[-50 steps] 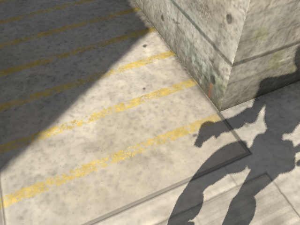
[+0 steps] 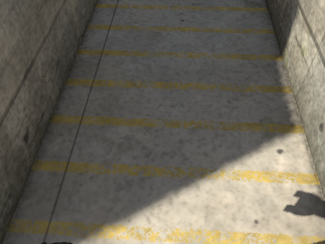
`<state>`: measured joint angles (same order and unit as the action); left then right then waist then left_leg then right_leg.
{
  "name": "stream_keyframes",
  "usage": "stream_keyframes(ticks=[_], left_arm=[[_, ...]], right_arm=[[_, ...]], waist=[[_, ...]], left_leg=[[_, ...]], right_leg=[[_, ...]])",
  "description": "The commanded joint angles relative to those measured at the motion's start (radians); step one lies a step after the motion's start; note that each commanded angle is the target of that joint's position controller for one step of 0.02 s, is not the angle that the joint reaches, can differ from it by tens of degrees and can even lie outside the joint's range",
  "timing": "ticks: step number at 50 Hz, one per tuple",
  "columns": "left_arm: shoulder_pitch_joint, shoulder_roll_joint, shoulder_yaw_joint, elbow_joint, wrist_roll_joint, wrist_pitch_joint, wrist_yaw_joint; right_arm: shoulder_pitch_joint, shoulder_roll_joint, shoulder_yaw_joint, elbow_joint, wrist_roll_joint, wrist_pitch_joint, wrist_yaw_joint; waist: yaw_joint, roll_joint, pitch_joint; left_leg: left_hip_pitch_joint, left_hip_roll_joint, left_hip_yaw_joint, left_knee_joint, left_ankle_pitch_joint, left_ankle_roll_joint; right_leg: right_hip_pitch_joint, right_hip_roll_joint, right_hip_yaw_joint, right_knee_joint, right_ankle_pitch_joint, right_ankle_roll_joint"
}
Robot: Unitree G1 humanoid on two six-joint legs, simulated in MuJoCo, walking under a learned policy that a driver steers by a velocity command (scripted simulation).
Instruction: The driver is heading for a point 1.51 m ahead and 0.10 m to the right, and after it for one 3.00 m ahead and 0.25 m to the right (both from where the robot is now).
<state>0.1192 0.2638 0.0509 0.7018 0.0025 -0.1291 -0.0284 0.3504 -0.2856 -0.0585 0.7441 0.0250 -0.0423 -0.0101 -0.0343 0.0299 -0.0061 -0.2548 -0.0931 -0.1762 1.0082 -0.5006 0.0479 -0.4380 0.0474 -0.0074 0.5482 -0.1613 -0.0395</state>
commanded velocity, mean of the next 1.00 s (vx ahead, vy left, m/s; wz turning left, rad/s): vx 0.50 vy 0.00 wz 0.06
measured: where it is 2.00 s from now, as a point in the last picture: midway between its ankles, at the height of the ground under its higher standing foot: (157, 130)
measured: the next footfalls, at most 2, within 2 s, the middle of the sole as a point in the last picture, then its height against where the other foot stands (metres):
left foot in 0.44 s outside the picture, level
right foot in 0.98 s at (186, 197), level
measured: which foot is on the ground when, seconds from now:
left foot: up 0.00-0.42, down 0.44-1.00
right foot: down 0.00-0.44, up 0.46-0.96, down 0.98-1.00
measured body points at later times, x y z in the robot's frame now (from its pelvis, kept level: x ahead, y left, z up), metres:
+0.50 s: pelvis +0.26 +0.05 +0.00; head +0.29 +0.06 +0.45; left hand +0.25 +0.33 -0.13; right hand +0.50 -0.18 -0.07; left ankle +0.35 +0.14 -0.73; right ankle +0.10 -0.10 -0.68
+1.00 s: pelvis +0.53 +0.02 +0.00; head +0.56 +0.01 +0.45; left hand +0.75 +0.25 -0.08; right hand +0.52 -0.27 -0.13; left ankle +0.35 +0.14 -0.71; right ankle +0.65 -0.08 -0.73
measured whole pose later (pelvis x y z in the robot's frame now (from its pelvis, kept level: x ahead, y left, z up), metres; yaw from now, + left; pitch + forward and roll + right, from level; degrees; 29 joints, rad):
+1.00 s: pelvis +0.53 +0.02 +0.00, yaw +2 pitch +3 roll +1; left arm 0.03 0.25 0.03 0.72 0.00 -0.09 -0.04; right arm 0.41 -0.30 -0.06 0.87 0.01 -0.04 -0.01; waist -0.07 0.00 0.02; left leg -0.02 0.00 0.02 0.50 -0.45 0.01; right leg -0.50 -0.01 -0.03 0.53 -0.07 -0.05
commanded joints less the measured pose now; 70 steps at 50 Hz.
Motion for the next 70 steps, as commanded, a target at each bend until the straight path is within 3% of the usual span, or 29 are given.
stream_keyframes(ticks=[1,2,5,11,17,19,21,22,23,24,25,26,27,29,32,39,44,47,48,49,50,51,52,53,54,55,59,65,70], left_arm=[[0.188,0.127,0.039,-0.008,-0.004,0.013,0.006],[0.157,0.111,0.032,-0.006,0.001,0.017,0.006],[0.149,0.094,0.022,0.010,0.000,0.011,0.006],[0.205,0.159,0.035,0.058,-0.016,0.025,0.018],[0.292,0.179,0.035,0.113,-0.028,0.049,0.019],[0.289,0.195,0.040,0.123,-0.030,0.060,0.024],[0.257,0.207,0.042,0.122,-0.031,0.069,0.030],[0.254,0.180,0.031,0.115,-0.023,0.069,0.032],[0.256,0.113,0.004,0.082,0.012,0.063,0.035],[0.374,0.038,-0.018,0.075,-0.010,0.041,0.027],[0.300,0.151,0.007,0.085,-0.031,0.028,0.021],[0.207,0.177,0.016,0.058,-0.041,0.020,0.016],[0.167,0.159,0.014,0.056,-0.031,0.021,0.020],[0.175,0.134,0.017,0.057,-0.014,0.035,0.020],[0.175,0.096,0.011,0.058,-0.009,0.060,0.025],[-0.066,0.059,-0.005,-0.005,-0.008,0.048,0.010],[-0.179,0.076,-0.005,-0.057,-0.018,0.035,-0.016],[-0.105,0.110,0.009,-0.046,-0.014,0.029,-0.023],[0.009,0.139,0.027,-0.011,-0.011,0.028,-0.017],[0.179,0.196,0.051,0.033,-0.005,0.029,-0.007],[0.300,0.297,0.075,0.048,0.011,0.035,0.000],[0.335,0.240,0.061,0.063,-0.009,0.043,-0.001],[0.274,0.192,0.042,0.055,-0.015,0.044,0.000],[0.204,0.167,0.033,0.041,-0.013,0.047,0.003],[0.144,0.141,0.025,0.037,-0.005,0.046,0.000],[0.106,0.112,0.016,0.032,0.005,0.040,-0.002],[0.098,0.131,0.024,0.057,0.001,0.020,-0.002],[0.185,0.165,0.032,0.109,-0.010,0.033,0.021],[0.269,0.184,0.038,0.162,-0.021,0.055,0.027]], right_arm=[[-0.078,-0.130,-0.019,-0.107,-0.006,-0.027,0.001],[-0.111,-0.114,-0.020,-0.118,-0.020,-0.032,0.004],[-0.074,-0.066,-0.014,-0.110,-0.015,-0.028,0.012],[-0.236,-0.018,0.009,-0.147,-0.021,-0.035,0.016],[-0.385,-0.029,0.007,-0.191,-0.003,-0.048,0.043],[-0.381,-0.047,0.000,-0.199,-0.004,-0.054,0.051],[-0.244,-0.089,-0.023,-0.162,-0.013,-0.056,0.047],[-0.090,-0.140,-0.047,-0.120,-0.019,-0.054,0.037],[0.096,-0.224,-0.066,-0.093,-0.030,-0.046,0.024],[0.100,-0.260,-0.068,-0.079,-0.032,-0.043,0.034],[0.074,-0.163,-0.046,-0.085,-0.018,-0.042,0.035],[0.011,-0.131,-0.033,-0.090,-0.013,-0.043,0.034],[-0.049,-0.116,-0.025,-0.095,-0.020,-0.043,0.036],[-0.110,-0.084,-0.016,-0.095,-0.033,-0.049,0.042],[-0.106,-0.098,-0.022,-0.068,-0.025,-0.066,0.040],[-0.009,-0.146,-0.032,0.003,-0.014,-0.053,0.017],[0.061,-0.164,-0.037,0.060,-0.005,-0.030,0.010],[0.040,-0.183,-0.043,0.072,-0.004,-0.015,0.003],[0.023,-0.178,-0.040,0.071,-0.005,-0.009,0.000],[0.024,-0.145,-0.025,0.059,-0.016,-0.009,-0.003],[0.130,-0.047,0.008,0.031,-0.023,-0.026,0.003],[0.123,-0.049,0.011,0.048,-0.020,-0.047,0.008],[0.042,-0.137,-0.013,0.027,0.006,-0.061,0.017],[-0.035,-0.140,-0.013,0.006,0.015,-0.066,0.018],[-0.075,-0.130,-0.013,-0.003,0.001,-0.064,0.015],[-0.067,-0.123,-0.019,0.003,-0.010,-0.053,0.011],[-0.047,-0.072,-0.013,0.013,-0.019,-0.019,0.002],[-0.253,-0.036,0.001,-0.034,-0.020,-0.034,0.015],[-0.385,-0.042,0.006,-0.082,-0.008,-0.046,0.041]], waist=[[0.106,-0.077,-0.045],[0.084,-0.062,0.000],[0.042,-0.128,-0.012],[0.086,-0.105,0.015],[0.131,-0.112,0.054],[0.109,-0.122,0.053],[0.019,-0.119,-0.025],[-0.048,-0.094,-0.131],[-0.104,0.070,-0.291],[-0.031,0.318,-0.379],[-0.065,0.176,-0.282],[-0.055,0.117,-0.153],[-0.024,0.032,-0.091],[0.034,0.047,-0.040],[0.059,0.047,-0.018],[-0.015,0.021,0.045],[-0.043,0.032,0.074],[0.013,0.058,0.025],[0.076,0.051,-0.045],[0.142,0.017,-0.172],[0.132,-0.190,-0.336],[0.147,-0.289,-0.406],[0.148,-0.210,-0.259],[0.124,-0.146,-0.148],[0.095,-0.094,-0.063],[0.058,-0.109,-0.033],[0.014,-0.110,0.000],[0.078,-0.085,0.044],[0.121,-0.086,0.080]], left_leg=[[-0.521,0.108,0.027,0.277,0.106,-0.010],[-0.502,0.141,0.044,0.214,0.156,-0.011],[-0.410,0.182,0.087,0.102,0.203,-0.024],[-0.406,0.190,0.138,-0.242,0.442,-0.055],[-0.346,0.145,0.165,-0.445,0.503,-0.034],[-0.314,0.134,0.168,-0.486,0.439,-0.006],[-0.098,0.090,0.209,-0.545,0.429,0.035],[0.140,0.119,0.181,-0.531,0.455,0.072],[0.434,0.344,-0.082,-0.503,0.508,0.143],[0.654,0.499,-0.521,-0.642,0.285,0.289],[0.587,0.464,-0.499,-0.689,0.152,0.254],[0.457,0.426,-0.349,-0.706,0.199,0.217],[0.328,0.382,-0.253,-0.730,0.304,0.199],[0.169,0.327,-0.142,-0.790,0.441,0.192],[0.091,0.309,-0.049,-0.848,0.539,0.210],[0.118,0.270,0.086,-0.875,0.544,0.163],[0.263,0.335,0.064,-0.811,0.554,0.147],[0.317,0.341,0.070,-0.700,0.773,0.115],[0.297,0.300,0.107,-0.567,0.918,0.093],[0.172,0.249,0.149,-0.346,0.856,0.059],[-0.236,0.108,0.209,0.053,0.483,-0.020],[-0.412,0.038,0.092,0.230,-0.068,-0.031],[-0.514,0.101,0.053,0.309,-0.038,-0.018],[-0.523,0.153,0.088,0.282,0.050,-0.008],[-0.493,0.189,0.108,0.214,0.124,-0.010],[-0.429,0.220,0.099,0.157,0.177,-0.013],[-0.374,0.238,0.112,0.050,0.291,-0.048],[-0.391,0.211,0.146,-0.308,0.582,-0.062],[-0.403,0.180,0.155,-0.456,0.558,-0.041]], right_leg=[[0.488,-0.353,0.530,-0.279,-0.232,-0.190],[0.403,-0.316,0.457,-0.302,-0.131,-0.188],[0.316,-0.256,0.320,-0.350,0.051,-0.186],[0.312,-0.234,0.163,-0.395,0.203,-0.176],[0.393,-0.271,0.144,-0.348,0.204,-0.149],[0.441,-0.296,0.153,-0.308,0.264,-0.133],[0.437,-0.261,0.105,-0.149,0.515,-0.100],[0.348,-0.212,0.061,0.040,0.529,-0.069],[0.130,-0.136,0.007,0.383,0.177,-0.027],[-0.216,0.006,0.061,0.647,-0.416,0.012],[-0.331,-0.059,0.128,0.737,-0.400,0.007],[-0.363,-0.102,0.102,0.724,-0.298,-0.001],[-0.320,-0.140,0.082,0.681,-0.215,0.005],[-0.228,-0.181,0.084,0.601,-0.131,0.023],[-0.206,-0.187,0.069,0.525,-0.069,0.050],[-0.204,-0.151,0.034,0.123,0.255,0.057],[-0.220,-0.123,0.032,-0.003,0.187,0.019],[-0.081,-0.081,-0.004,-0.050,0.085,-0.024],[0.084,-0.049,-0.036,-0.077,0.096,-0.050],[0.358,-0.110,0.023,-0.038,0.144,-0.095],[0.781,-0.369,0.437,-0.047,0.042,-0.245],[0.855,-0.439,0.730,-0.202,-0.085,-0.296],[0.747,-0.413,0.631,-0.233,-0.182,-0.250],[0.599,-0.377,0.502,-0.254,-0.163,-0.217],[0.451,-0.337,0.410,-0.293,-0.095,-0.204],[0.354,-0.302,0.345,-0.326,-0.029,-0.189],[0.235,-0.267,0.213,-0.412,0.127,-0.211],[0.291,-0.225,0.086,-0.431,0.190,-0.167],[0.426,-0.282,0.097,-0.382,0.175,-0.159]])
